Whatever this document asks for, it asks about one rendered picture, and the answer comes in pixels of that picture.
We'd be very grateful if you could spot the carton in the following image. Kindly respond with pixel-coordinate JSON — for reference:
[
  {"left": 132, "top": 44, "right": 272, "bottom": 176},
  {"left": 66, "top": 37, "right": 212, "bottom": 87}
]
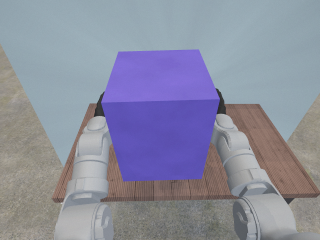
[{"left": 101, "top": 49, "right": 220, "bottom": 182}]

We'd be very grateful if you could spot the robot right forearm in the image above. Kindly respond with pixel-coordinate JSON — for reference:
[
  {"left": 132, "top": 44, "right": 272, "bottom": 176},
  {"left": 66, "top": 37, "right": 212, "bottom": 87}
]
[{"left": 210, "top": 114, "right": 297, "bottom": 229}]

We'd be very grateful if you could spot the table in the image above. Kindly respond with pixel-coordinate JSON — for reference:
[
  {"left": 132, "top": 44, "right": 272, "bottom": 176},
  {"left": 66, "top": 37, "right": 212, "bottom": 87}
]
[{"left": 52, "top": 103, "right": 320, "bottom": 205}]

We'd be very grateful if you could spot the left robot hand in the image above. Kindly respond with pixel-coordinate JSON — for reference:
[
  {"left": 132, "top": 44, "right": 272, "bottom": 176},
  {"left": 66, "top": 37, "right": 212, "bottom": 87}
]
[{"left": 94, "top": 92, "right": 105, "bottom": 117}]

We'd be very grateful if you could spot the right robot hand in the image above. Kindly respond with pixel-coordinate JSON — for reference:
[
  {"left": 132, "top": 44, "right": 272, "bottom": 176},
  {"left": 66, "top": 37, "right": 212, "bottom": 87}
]
[{"left": 215, "top": 88, "right": 226, "bottom": 115}]

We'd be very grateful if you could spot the robot right upper arm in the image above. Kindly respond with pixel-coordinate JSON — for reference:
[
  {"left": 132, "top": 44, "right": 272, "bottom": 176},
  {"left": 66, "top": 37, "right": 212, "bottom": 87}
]
[{"left": 232, "top": 193, "right": 320, "bottom": 240}]

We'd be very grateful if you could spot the robot left upper arm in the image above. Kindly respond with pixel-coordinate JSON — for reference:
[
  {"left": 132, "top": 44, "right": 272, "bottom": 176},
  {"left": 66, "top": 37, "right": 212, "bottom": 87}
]
[{"left": 55, "top": 202, "right": 114, "bottom": 240}]

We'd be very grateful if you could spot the robot left forearm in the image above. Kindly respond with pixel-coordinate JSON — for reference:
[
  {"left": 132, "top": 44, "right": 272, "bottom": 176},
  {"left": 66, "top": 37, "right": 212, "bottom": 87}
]
[{"left": 54, "top": 116, "right": 112, "bottom": 240}]

